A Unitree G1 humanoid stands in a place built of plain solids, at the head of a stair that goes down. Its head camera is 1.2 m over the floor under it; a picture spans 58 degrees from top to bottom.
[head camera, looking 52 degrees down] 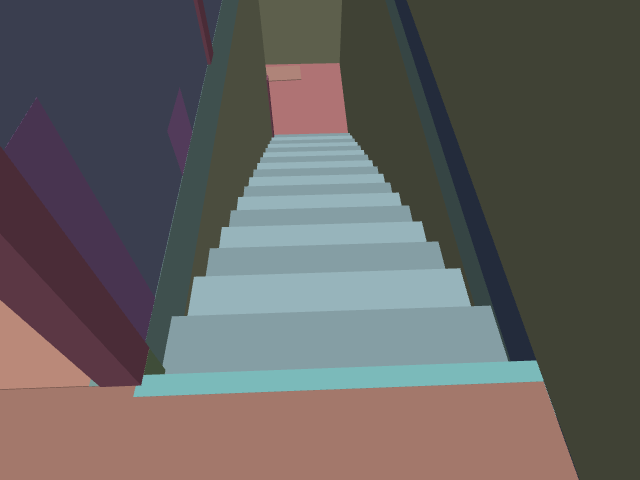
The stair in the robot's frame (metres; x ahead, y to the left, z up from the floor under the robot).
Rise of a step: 0.17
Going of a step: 0.28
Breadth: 1.14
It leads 2 degrees to the left of straight ahead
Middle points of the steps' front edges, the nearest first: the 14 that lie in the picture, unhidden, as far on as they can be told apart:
0.47 -0.06 0.00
0.75 -0.04 -0.17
1.03 -0.03 -0.34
1.31 -0.02 -0.51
1.59 -0.01 -0.68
1.86 0.00 -0.85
2.14 0.01 -1.02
2.42 0.02 -1.19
2.70 0.03 -1.36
2.97 0.04 -1.53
3.25 0.05 -1.70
3.53 0.06 -1.87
3.81 0.07 -2.04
4.09 0.08 -2.21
